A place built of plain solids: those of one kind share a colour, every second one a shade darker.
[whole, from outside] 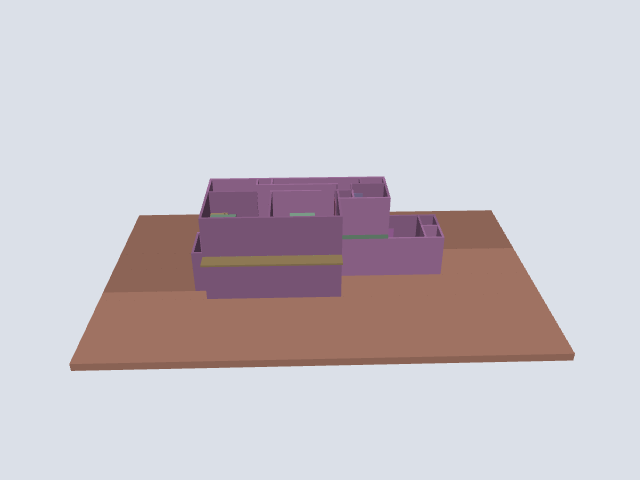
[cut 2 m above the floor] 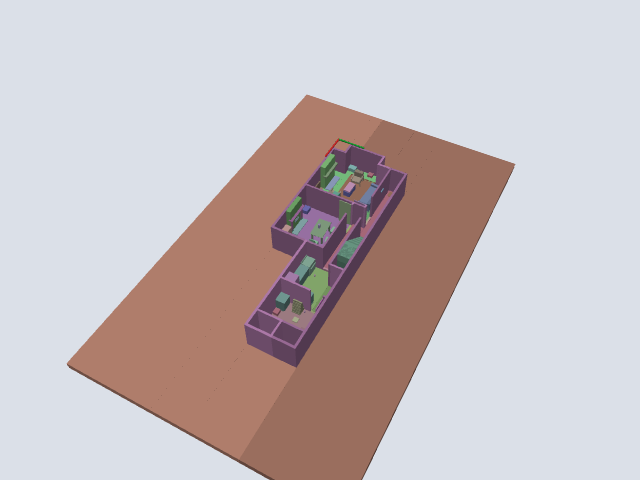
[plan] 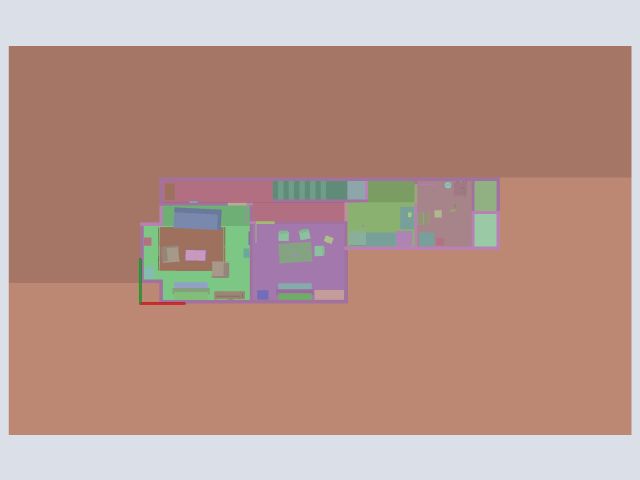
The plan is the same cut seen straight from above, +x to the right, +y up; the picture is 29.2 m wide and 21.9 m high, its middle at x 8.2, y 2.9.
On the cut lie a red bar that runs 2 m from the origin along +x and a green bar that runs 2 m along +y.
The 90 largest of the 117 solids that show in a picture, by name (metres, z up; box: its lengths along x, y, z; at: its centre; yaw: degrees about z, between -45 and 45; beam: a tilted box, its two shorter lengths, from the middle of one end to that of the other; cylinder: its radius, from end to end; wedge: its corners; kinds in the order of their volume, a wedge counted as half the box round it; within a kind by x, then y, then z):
{
 "under_1": {"box": [6.0, 2.76, 0.5], "at": [-3.0, 2.32, -0.33]},
 "under_2": {"box": [6.87, 0.94, 0.5], "at": [-2.56, 0.47, -0.33]},
 "under_3": {"box": [6.87, 2.05, 0.5], "at": [-2.56, 4.72, -0.33]},
 "under_4": {"box": [28.41, 6.0, 0.5], "at": [8.21, -3.0, -0.33]},
 "under_5": {"box": [28.41, 6.0, 0.5], "at": [8.21, 8.75, -0.33]},
 "under_6": {"box": [12.93, 2.44, 0.5], "at": [15.95, 1.22, -0.33]},
 "under_7": {"box": [6.0, 3.31, 0.5], "at": [19.41, 4.09, -0.33]},
 "wall_1": {"box": [0.16, 2.44, 3.09], "at": [0.08, 2.32, 1.25]},
 "wall_2": {"box": [1.03, 0.16, 3.09], "at": [0.52, 1.02, 1.25]},
 "wall_3": {"box": [1.03, 0.16, 3.09], "at": [0.52, 3.62, 1.25]},
 "wall_4": {"box": [0.16, 0.78, 3.09], "at": [0.95, 0.55, 1.25]},
 "wall_5": {"box": [0.16, 3.47, 2.66], "at": [0.95, 1.9, 4.42]},
 "wall_6": {"box": [0.16, 0.77, 3.09], "at": [0.95, 4.08, 1.25]},
 "wall_7": {"box": [0.16, 1.83, 2.66], "at": [0.95, 4.67, 4.42]},
 "wall_8": {"box": [0.16, 0.99, 3.09], "at": [0.95, 5.09, 1.25]},
 "wall_9": {"box": [3.12, 0.13, 3.09], "at": [2.43, 4.54, 1.25]},
 "wall_10": {"box": [3.28, 0.13, 2.66], "at": [2.51, 3.69, 4.42]},
 "wall_11": {"box": [0.28, 0.13, 3.09], "at": [4.99, 4.54, 1.25]},
 "wall_12": {"box": [0.13, 3.47, 6.05], "at": [5.07, 1.9, 2.73]},
 "wall_13": {"box": [0.13, 0.71, 3.09], "at": [5.07, 4.12, 1.25]},
 "wall_14": {"box": [0.28, 0.13, 3.09], "at": [5.14, 3.69, 1.25]},
 "wall_15": {"box": [8.61, 0.16, 6.05], "at": [5.17, 0.08, 2.73]},
 "wall_16": {"box": [3.31, 0.13, 2.66], "at": [6.66, 3.69, 4.42]},
 "wall_17": {"box": [5.43, 0.13, 2.66], "at": [6.74, 4.68, 4.42]},
 "wall_18": {"box": [11.8, 0.16, 2.66], "at": [6.77, 5.67, 4.42]},
 "wall_19": {"box": [3.31, 0.13, 3.09], "at": [7.79, 3.69, 1.25]},
 "wall_20": {"box": [4.35, 0.13, 3.09], "at": [8.22, 4.68, 1.25]},
 "wall_21": {"box": [15.54, 0.16, 3.09], "at": [8.64, 5.67, 1.25]},
 "wall_22": {"box": [0.13, 1.03, 6.05], "at": [9.38, 3.12, 2.73]},
 "wall_23": {"box": [0.16, 2.28, 6.05], "at": [9.4, 1.3, 2.73]},
 "wall_24": {"box": [1.22, 0.13, 2.66], "at": [9.78, 3.69, 4.42]},
 "wall_25": {"box": [0.13, 0.84, 3.09], "at": [10.32, 5.17, 1.25]},
 "wall_26": {"box": [3.35, 0.16, 2.66], "at": [10.99, 2.52, 4.42]},
 "wall_27": {"box": [2.41, 0.13, 2.66], "at": [11.46, 4.68, 4.42]},
 "wall_28": {"box": [0.13, 1.98, 3.09], "at": [12.57, 3.59, 1.25]},
 "wall_29": {"box": [0.16, 2.02, 2.66], "at": [12.59, 3.61, 4.42]},
 "wall_30": {"box": [7.09, 0.16, 3.09], "at": [12.87, 2.52, 1.25]},
 "wall_31": {"box": [0.13, 1.49, 3.09], "at": [15.19, 3.35, 1.25]},
 "wall_32": {"box": [0.13, 1.37, 3.09], "at": [15.19, 4.91, 1.25]},
 "wall_33": {"box": [1.29, 0.13, 3.09], "at": [15.77, 4.16, 1.25]},
 "wall_34": {"box": [0.16, 1.49, 3.09], "at": [16.33, 3.35, 1.25]},
 "wall_35": {"box": [0.16, 1.37, 3.09], "at": [16.33, 4.91, 1.25]},
 "stair_1": {"box": [3.41, 0.84, 0.51], "at": [7.75, 5.17, -0.05]},
 "stair_2": {"box": [3.16, 0.84, 0.71], "at": [7.87, 5.17, 0.06]},
 "stair_3": {"box": [2.92, 0.84, 0.92], "at": [7.99, 5.17, 0.16]},
 "stair_4": {"box": [2.68, 0.84, 1.12], "at": [8.11, 5.17, 0.26]},
 "stair_5": {"box": [2.43, 0.84, 1.33], "at": [8.23, 5.17, 0.36]},
 "stair_6": {"box": [2.19, 0.84, 1.54], "at": [8.35, 5.17, 0.47]},
 "stair_7": {"box": [1.95, 0.84, 1.74], "at": [8.48, 5.17, 0.57]},
 "stair_8": {"box": [1.7, 0.84, 1.95], "at": [8.6, 5.17, 0.67]},
 "stair_9": {"box": [1.46, 0.84, 2.15], "at": [8.72, 5.17, 0.78]},
 "stair_10": {"box": [1.22, 0.84, 2.36], "at": [8.84, 5.17, 0.88]},
 "stair_11": {"box": [0.97, 0.84, 2.57], "at": [8.96, 5.17, 0.98]},
 "stair_12": {"box": [0.73, 0.84, 2.77], "at": [9.08, 5.17, 1.09]},
 "floor_front_1": {"box": [4.84, 2.44, 0.67], "at": [2.58, 2.32, -0.33]},
 "floor_front_2": {"box": [3.97, 0.94, 0.67], "at": [3.02, 0.63, -0.33]},
 "floor_front_3": {"box": [3.97, 0.93, 0.67], "at": [3.02, 4.0, -0.33]},
 "floor_back_1": {"box": [4.19, 3.47, 0.67], "at": [7.22, 1.9, -0.33]},
 "floor_hall_1": {"box": [5.01, 0.97, 0.67], "at": [3.54, 5.11, -0.33]},
 "floor_hall_2": {"box": [8.29, 0.021, 0.67], "at": [5.17, 4.61, -0.33]},
 "floor_hall_3": {"box": [4.19, 0.84, 0.67], "at": [7.22, 4.18, -0.33]},
 "floor_kitchen_1": {"box": [3.06, 2.02, 0.5], "at": [10.98, 3.61, -0.42]},
 "floor_kitchen_2": {"box": [2.12, 0.97, 0.5], "at": [11.45, 5.11, -0.42]},
 "floor_scullery_1": {"box": [2.48, 2.99, 0.5], "at": [13.88, 4.09, -0.42]},
 "fixture_breast_bedroom_1": {"box": [1.52, 0.34, 2.55], "at": [2.32, 0.33, 4.48]},
 "fixture_breast_bedroom_2": {"box": [1.52, 0.4, 2.55], "at": [7.06, 0.36, 4.48]},
 "fixture_breast_front_1": {"box": [1.52, 0.37, 2.84], "at": [2.32, 0.34, 1.37]},
 "fixture_breast_back_1": {"box": [1.52, 0.32, 2.84], "at": [7.06, 0.32, 1.37]},
 "upper_floor_next_1": {"box": [8.61, 1.0, 0.12], "at": [5.17, -0.5, 3.03]},
 "counter_run_1": {"box": [1.36, 0.61, 0.78], "at": [10.98, 2.92, 0.32]},
 "counter_run_2": {"box": [0.68, 0.61, 0.78], "at": [13.07, 2.92, 0.32]},
 "fridge_1": {"box": [0.75, 0.7, 1.72], "at": [12.04, 2.96, 0.69]},
 "sofa_1": {"box": [2.16, 0.93, 0.34], "at": [2.62, 3.86, 0.28], "yaw": -2.9},
 "sofa_2": {"box": [2.16, 0.23, 0.39], "at": [2.63, 4.22, 0.65], "yaw": -2.9},
 "floor_owc_1": {"box": [1.0, 1.49, 0.5], "at": [15.75, 3.35, -0.42]},
 "floor_coals_1": {"box": [1.0, 1.37, 0.5], "at": [15.75, 4.91, -0.42]},
 "range_cooker_1": {"box": [0.76, 0.65, 0.94], "at": [9.92, 2.94, 0.3]},
 "sideboard_1": {"box": [1.35, 0.45, 0.71], "at": [8.62, 0.4, 0.51]},
 "rug_1": {"box": [2.9, 2.0, 0.06], "at": [2.35, 2.49, -0.02], "yaw": -0.1},
 "floor_larder_1": {"box": [0.81, 0.84, 0.5], "at": [9.86, 5.17, -0.42]},
 "washer_1": {"box": [0.6, 0.62, 0.87], "at": [14.6, 5.23, 0.27]},
 "billy_1": {"box": [0.28, 0.42, 2.02], "at": [4.85, 2.3, 1.01]},
 "trunk_1": {"box": [0.95, 0.5, 0.42], "at": [2.53, 2.2, 0.21], "yaw": -0.9},
 "armchair_frame_1": {"box": [0.74, 0.63, 0.18], "at": [1.38, 2.26, 0.32], "yaw": 4.4},
 "armchair_frame_2": {"box": [0.74, 0.63, 0.18], "at": [3.65, 1.54, 0.32], "yaw": -0.9},
 "wall_band_1": {"box": [3.35, 0.16, 0.31], "at": [10.99, 2.52, 2.94]},
 "leaf_back_door_1": {"box": [0.05, 0.86, 2.01], "at": [5.28, 3.2, 1.0]},
 "leaf_scullery_door_1": {"box": [0.86, 0.05, 2.01], "at": [13.07, 5.44, 0.84]},
 "floor_gap_back_door_1": {"box": [0.86, 0.13, 0.67], "at": [5.71, 3.69, -0.33]},
 "floor_gap_front_door_1": {"box": [0.86, 0.13, 0.67], "at": [4.42, 4.54, -0.33]}
}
